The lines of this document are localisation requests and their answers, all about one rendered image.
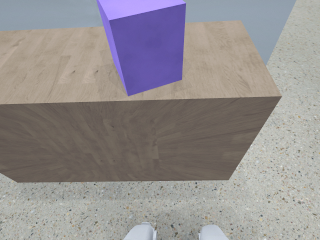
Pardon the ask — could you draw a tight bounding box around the robot thigh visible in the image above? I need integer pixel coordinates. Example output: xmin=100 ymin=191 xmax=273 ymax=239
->
xmin=198 ymin=225 xmax=229 ymax=240
xmin=123 ymin=224 xmax=157 ymax=240

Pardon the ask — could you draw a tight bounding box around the robot left thigh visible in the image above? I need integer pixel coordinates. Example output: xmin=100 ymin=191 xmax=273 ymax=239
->
xmin=123 ymin=224 xmax=157 ymax=240

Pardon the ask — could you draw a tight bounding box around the pedestal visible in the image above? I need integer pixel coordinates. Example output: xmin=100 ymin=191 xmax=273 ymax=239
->
xmin=0 ymin=20 xmax=282 ymax=183

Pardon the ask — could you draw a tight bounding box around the carton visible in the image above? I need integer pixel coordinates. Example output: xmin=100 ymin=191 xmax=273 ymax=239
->
xmin=96 ymin=0 xmax=186 ymax=96

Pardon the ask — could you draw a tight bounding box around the robot right thigh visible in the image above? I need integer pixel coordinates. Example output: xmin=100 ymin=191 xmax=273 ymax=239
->
xmin=198 ymin=225 xmax=229 ymax=240

